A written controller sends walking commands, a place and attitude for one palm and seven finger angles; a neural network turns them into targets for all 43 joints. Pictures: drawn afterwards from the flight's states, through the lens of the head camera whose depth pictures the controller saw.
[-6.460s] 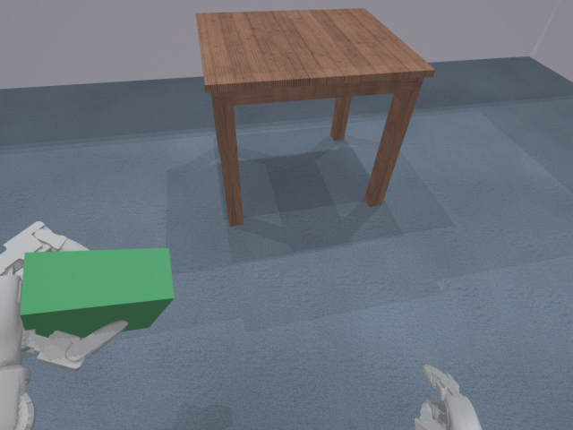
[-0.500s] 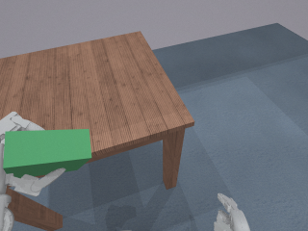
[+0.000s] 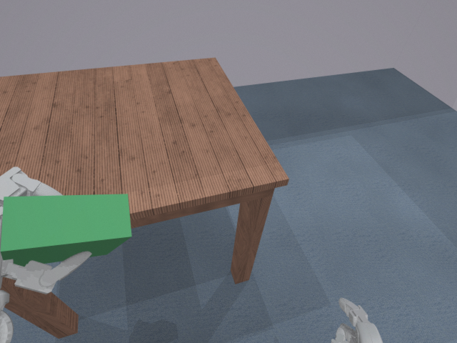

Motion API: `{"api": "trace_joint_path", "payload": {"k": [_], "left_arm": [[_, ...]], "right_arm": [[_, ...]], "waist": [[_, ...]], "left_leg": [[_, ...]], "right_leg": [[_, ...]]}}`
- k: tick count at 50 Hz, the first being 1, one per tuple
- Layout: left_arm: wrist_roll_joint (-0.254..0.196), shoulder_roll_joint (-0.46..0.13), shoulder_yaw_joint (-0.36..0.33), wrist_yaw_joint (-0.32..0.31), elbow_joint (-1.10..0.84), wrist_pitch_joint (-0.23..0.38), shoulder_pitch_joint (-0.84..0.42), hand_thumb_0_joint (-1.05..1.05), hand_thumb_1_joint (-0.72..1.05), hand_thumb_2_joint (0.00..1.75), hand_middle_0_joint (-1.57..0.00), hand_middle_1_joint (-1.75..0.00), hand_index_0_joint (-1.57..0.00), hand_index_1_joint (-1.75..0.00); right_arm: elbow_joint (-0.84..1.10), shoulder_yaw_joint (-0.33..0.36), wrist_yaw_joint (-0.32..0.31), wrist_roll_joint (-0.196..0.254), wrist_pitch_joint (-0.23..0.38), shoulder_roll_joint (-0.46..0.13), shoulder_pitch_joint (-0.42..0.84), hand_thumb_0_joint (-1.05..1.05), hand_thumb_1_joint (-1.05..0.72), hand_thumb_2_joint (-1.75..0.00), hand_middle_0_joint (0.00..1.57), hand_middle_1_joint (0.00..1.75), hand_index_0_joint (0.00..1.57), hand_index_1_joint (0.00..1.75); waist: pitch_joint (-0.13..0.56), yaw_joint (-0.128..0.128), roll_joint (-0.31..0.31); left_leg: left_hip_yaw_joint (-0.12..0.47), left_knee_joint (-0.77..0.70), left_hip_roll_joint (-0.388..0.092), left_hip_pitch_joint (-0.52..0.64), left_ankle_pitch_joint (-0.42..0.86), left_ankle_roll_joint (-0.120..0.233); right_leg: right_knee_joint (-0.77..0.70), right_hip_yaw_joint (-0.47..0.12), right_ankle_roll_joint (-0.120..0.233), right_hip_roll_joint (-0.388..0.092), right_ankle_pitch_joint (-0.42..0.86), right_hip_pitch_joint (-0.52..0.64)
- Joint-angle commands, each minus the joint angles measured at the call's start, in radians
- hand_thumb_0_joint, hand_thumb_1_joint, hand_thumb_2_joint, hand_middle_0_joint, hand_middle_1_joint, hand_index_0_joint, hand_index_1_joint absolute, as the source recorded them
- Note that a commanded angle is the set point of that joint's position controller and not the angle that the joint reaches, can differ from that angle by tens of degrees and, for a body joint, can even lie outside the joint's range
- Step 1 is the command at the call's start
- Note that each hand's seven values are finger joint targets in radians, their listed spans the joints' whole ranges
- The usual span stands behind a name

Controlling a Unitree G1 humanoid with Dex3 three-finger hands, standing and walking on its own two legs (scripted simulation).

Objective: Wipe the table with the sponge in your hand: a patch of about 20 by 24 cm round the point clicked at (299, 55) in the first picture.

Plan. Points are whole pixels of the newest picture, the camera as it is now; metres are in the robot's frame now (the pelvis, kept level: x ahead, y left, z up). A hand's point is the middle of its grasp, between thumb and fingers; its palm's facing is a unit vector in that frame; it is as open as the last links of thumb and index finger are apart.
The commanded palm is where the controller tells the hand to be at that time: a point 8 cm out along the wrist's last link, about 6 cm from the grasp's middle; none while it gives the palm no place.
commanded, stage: come to a stop and stand still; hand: left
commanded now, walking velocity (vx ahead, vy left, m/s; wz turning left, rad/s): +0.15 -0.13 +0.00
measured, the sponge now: (84, 230) +0.22 +0.22 +0.15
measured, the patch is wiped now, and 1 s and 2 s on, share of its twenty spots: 0.00 0.00 0.00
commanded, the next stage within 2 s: look again from close up in 0.52 s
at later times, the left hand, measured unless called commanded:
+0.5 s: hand (93, 248) +0.19 +0.19 +0.16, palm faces +0.34 -0.79 -0.52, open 9.9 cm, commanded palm +0.14 +0.23 +0.18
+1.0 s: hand (39, 272) +0.16 +0.25 +0.14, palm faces +0.27 -0.86 -0.43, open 9.9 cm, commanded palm +0.11 +0.29 +0.18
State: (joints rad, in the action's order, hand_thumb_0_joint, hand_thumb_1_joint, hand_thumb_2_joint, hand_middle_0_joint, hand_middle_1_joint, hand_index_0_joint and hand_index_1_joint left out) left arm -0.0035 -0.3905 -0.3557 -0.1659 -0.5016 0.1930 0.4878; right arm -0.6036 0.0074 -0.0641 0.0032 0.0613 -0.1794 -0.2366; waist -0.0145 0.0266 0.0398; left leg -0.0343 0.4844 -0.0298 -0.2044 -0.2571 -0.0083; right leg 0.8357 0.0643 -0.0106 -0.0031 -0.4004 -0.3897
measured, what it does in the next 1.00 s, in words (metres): steps on the spot: right foot, then left foot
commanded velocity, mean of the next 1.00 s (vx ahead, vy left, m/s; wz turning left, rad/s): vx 0.04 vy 0.03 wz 0.00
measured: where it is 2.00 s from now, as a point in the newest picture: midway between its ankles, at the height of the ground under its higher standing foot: outside the picture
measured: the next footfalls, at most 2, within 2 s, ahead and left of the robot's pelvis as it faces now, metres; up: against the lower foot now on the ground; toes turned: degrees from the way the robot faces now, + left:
right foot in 0.20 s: +0.00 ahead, -0.11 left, +0.00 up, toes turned -6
left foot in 0.62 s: +0.03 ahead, +0.09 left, +0.00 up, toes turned +3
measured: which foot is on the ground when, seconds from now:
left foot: down 0.00-0.22, up 0.24-0.60, down 0.62-1.00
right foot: up 0.00-0.18, down 0.20-1.00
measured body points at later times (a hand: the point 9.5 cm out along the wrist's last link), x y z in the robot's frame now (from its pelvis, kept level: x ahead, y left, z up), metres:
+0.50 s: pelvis -0.03 -0.05 +0.01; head +0.00 -0.07 +0.45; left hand +0.16 +0.23 +0.19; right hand +0.12 -0.31 -0.10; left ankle -0.01 +0.09 -0.70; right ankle -0.04 -0.11 -0.74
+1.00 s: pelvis -0.06 +0.02 +0.00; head -0.04 +0.04 +0.45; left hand +0.14 +0.30 +0.16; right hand +0.11 -0.19 -0.07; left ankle -0.01 +0.09 -0.74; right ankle -0.04 -0.11 -0.74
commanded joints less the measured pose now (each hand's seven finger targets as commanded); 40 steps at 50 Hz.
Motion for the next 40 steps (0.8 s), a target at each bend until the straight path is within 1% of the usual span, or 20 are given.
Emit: {"api": "trace_joint_path", "payload": {"k": [1,5,9,10,11,12,13,16,19,22,26,28,30,31,32,33,34,36,37,40], "left_arm": [[-0.003,-0.081,-0.005,-0.005,-0.191,0.054,-0.196,0.0,0.1,1.3,-1.2,-1.6,-1.2,-1.6],[-0.011,-0.096,-0.002,-0.005,-0.2,0.035,-0.219,0.0,0.1,1.3,-1.2,-1.6,-1.2,-1.6],[-0.013,-0.141,-0.069,-0.013,-0.207,0.027,-0.151,0.0,0.1,1.3,-1.2,-1.6,-1.2,-1.6],[-0.014,-0.162,-0.091,-0.016,-0.206,0.029,-0.129,0.0,0.1,1.3,-1.2,-1.6,-1.2,-1.6],[-0.02,-0.201,-0.123,-0.019,-0.205,0.029,-0.112,0.0,0.1,1.3,-1.2,-1.6,-1.2,-1.6],[-0.03,-0.207,-0.138,-0.017,-0.214,0.025,-0.105,0.0,0.1,1.3,-1.2,-1.6,-1.2,-1.6],[-0.048,-0.196,-0.142,-0.01,-0.2,0.027,-0.068,0.0,0.1,1.3,-1.2,-1.6,-1.2,-1.6],[-0.051,-0.182,-0.168,-0.007,-0.173,0.054,0.053,0.0,0.1,1.3,-1.2,-1.6,-1.2,-1.6],[-0.046,-0.18,-0.173,-0.011,-0.161,0.08,0.027,0.0,0.1,1.3,-1.2,-1.6,-1.2,-1.6],[-0.043,-0.162,-0.144,-0.014,-0.152,0.082,0.006,0.0,0.1,1.3,-1.2,-1.6,-1.2,-1.6],[-0.039,-0.142,-0.112,-0.016,-0.183,0.071,-0.007,0.0,0.1,1.3,-1.2,-1.6,-1.2,-1.6],[-0.038,-0.141,-0.096,-0.019,-0.207,0.066,-0.029,0.0,0.1,1.3,-1.2,-1.6,-1.2,-1.6],[-0.037,-0.147,-0.08,-0.02,-0.247,0.063,-0.069,0.0,0.1,1.3,-1.2,-1.6,-1.2,-1.6],[0.073,-0.862,-0.679,-0.013,-0.315,0.136,-0.948,0.0,0.1,1.3,-1.2,-1.6,-1.2,-1.6],[0.013,-0.614,-0.485,0.009,-0.007,0.128,-0.84,0.0,0.1,1.3,-1.2,-1.6,-1.2,-1.6],[-0.005,-0.338,-0.259,0.039,0.062,0.127,-0.541,0.0,0.1,1.3,-1.2,-1.6,-1.2,-1.6],[-0.034,-0.205,-0.155,0.049,0.178,0.109,-0.406,0.0,0.1,1.3,-1.2,-1.6,-1.2,-1.6],[-0.042,-0.141,-0.093,0.062,0.02,0.106,-0.295,0.0,0.1,1.3,-1.2,-1.6,-1.2,-1.6],[-0.049,-0.068,-0.027,0.073,-0.042,0.109,-0.227,0.0,0.1,1.3,-1.2,-1.6,-1.2,-1.6],[-0.036,-0.089,-0.024,0.068,-0.208,0.101,-0.084,0.0,0.1,1.3,-1.2,-1.6,-1.2,-1.6]], "right_arm": [[0.121,0.038,0.004,0.003,0.084,-0.148,0.104,0.0,-0.9,-0.9,0.2,0.3,0.2,0.3],[0.115,0.024,0.007,-0.006,0.096,-0.142,0.105,0.0,-0.9,-0.9,0.2,0.3,0.2,0.3],[0.122,0.02,0.016,-0.002,0.082,-0.127,0.114,0.0,-0.9,-0.9,0.2,0.3,0.2,0.3],[0.126,0.02,0.019,-0.001,0.075,-0.116,0.112,0.0,-0.9,-0.9,0.2,0.3,0.2,0.3],[0.134,0.014,0.018,-0.001,0.065,-0.094,0.111,0.0,-0.9,-0.9,0.2,0.3,0.2,0.3],[0.145,0.013,0.022,0.003,0.067,-0.089,0.135,0.0,-0.9,-0.9,0.2,0.3,0.2,0.3],[0.136,0.032,0.024,0.008,0.061,-0.106,0.13,0.0,-0.9,-0.9,0.2,0.3,0.2,0.3],[0.133,0.002,0.021,0.005,0.038,-0.079,0.153,0.0,-0.9,-0.9,0.2,0.3,0.2,0.3],[0.144,0.01,0.01,0.005,0.032,-0.09,0.147,0.0,-0.9,-0.9,0.2,0.3,0.2,0.3],[0.157,0.027,0.004,0.005,0.041,-0.108,0.146,0.0,-0.9,-0.9,0.2,0.3,0.2,0.3],[0.165,0.034,0.001,-0.001,0.053,-0.118,0.123,0.0,-0.9,-0.9,0.2,0.3,0.2,0.3],[0.163,0.037,-0.004,-0.002,0.053,-0.122,0.11,0.0,-0.9,-0.9,0.2,0.3,0.2,0.3],[0.168,0.049,-0.007,0.0,0.049,-0.144,0.106,0.0,-0.9,-0.9,0.2,0.3,0.2,0.3],[0.175,0.105,-0.009,-0.03,0.12,-0.18,-0.003,0.0,-0.9,-0.9,0.2,0.3,0.2,0.3],[0.101,0.072,0.005,0.005,0.126,-0.135,0.062,0.0,-0.9,-0.9,0.2,0.3,0.2,0.3],[0.142,0.065,0.019,-0.006,0.125,-0.138,0.08,0.0,-0.9,-0.9,0.2,0.3,0.2,0.3],[0.144,0.044,0.025,0.019,0.125,-0.123,0.088,0.0,-0.9,-0.9,0.2,0.3,0.2,0.3],[0.163,0.054,0.049,0.027,0.126,-0.151,0.087,0.0,-0.9,-0.9,0.2,0.3,0.2,0.3],[0.179,0.058,0.065,0.028,0.133,-0.148,0.093,0.0,-0.9,-0.9,0.2,0.3,0.2,0.3],[0.216,0.04,0.082,0.019,0.134,-0.147,0.119,0.0,-0.9,-0.9,0.2,0.3,0.2,0.3]], "waist": [[-0.023,-0.036,-0.267],[0.021,-0.04,-0.266],[0.116,-0.027,-0.196],[0.139,-0.035,-0.118],[0.147,-0.042,0.04],[0.148,-0.018,0.113],[0.117,-0.019,0.137],[0.101,-0.032,0.001],[0.126,-0.03,0.062],[0.132,-0.015,0.057],[0.152,-0.003,0.069],[0.154,-0.016,0.026],[0.155,-0.015,-0.045],[-0.022,0.042,0.074],[0.025,0.019,-0.095],[0.045,0.006,-0.06],[0.109,-0.001,-0.121],[0.174,0.007,-0.166],[0.196,0.009,-0.167],[0.177,0.012,-0.072]], "left_leg": [[0.182,-0.266,-0.239,-0.055,-0.062,0.151],[0.203,-0.238,-0.247,0.001,0.022,0.147],[0.089,-0.058,-0.164,-0.035,0.068,0.076],[0.039,0.041,-0.125,-0.088,0.027,0.045],[-0.031,0.169,-0.043,-0.185,-0.082,0.008],[-0.024,0.323,0.025,-0.273,-0.232,-0.013],[0.032,0.47,0.014,-0.31,-0.211,-0.013],[0.052,0.527,-0.014,-0.371,-0.124,-0.035],[0.011,0.378,-0.016,-0.309,-0.083,-0.03],[-0.011,0.257,-0.007,-0.241,-0.076,-0.018],[-0.039,0.098,0.017,-0.14,-0.026,-0.006],[-0.032,-0.026,0.023,-0.018,0.081,-0.002],[0.016,-0.096,-0.043,0.092,0.265,0.018],[-0.086,0.05,-0.036,-0.075,0.21,0.009],[0.043,0.007,-0.042,-0.029,0.132,0.01],[0.021,0.05,-0.019,0.004,0.132,0.017],[0.0,0.011,-0.001,0.023,0.132,0.014],[0.006,-0.01,-0.02,0.055,0.168,0.041],[0.04,-0.032,-0.044,0.071,0.211,0.05],[0.096,-0.09,-0.085,-0.019,0.082,0.064]], "right_leg": [[0.04,-0.004,-0.012,-0.014,-0.004,-0.039],[-0.164,0.022,-0.016,0.012,-0.055,0.054],[-0.494,0.029,-0.002,0.006,0.13,0.293],[-0.512,-0.07,0.036,-0.079,0.189,0.34],[-0.537,-0.26,0.097,-0.219,0.292,0.366],[-0.56,-0.39,0.162,-0.321,0.313,0.371],[-0.57,-0.411,0.175,-0.346,0.364,0.355],[-0.511,-0.25,0.159,-0.299,0.716,0.388],[-0.481,-0.167,0.138,-0.277,0.831,0.41],[-0.474,-0.182,0.137,-0.289,0.825,0.401],[-0.456,-0.17,0.118,-0.25,0.788,0.4],[-0.439,-0.157,0.087,-0.221,0.671,0.338],[-0.398,-0.143,0.042,-0.16,0.526,0.272],[-0.514,-0.201,-0.038,-0.126,0.581,0.062],[-0.468,-0.246,0.102,-0.233,0.42,0.08],[-0.433,-0.302,0.071,-0.19,0.573,0.117],[-0.428,-0.238,0.062,-0.18,0.555,0.204],[-0.422,-0.19,0.002,-0.134,0.473,0.261],[-0.4,-0.157,0.008,-0.111,0.408,0.273],[-0.415,-0.111,0.015,-0.062,0.226,0.269]]}}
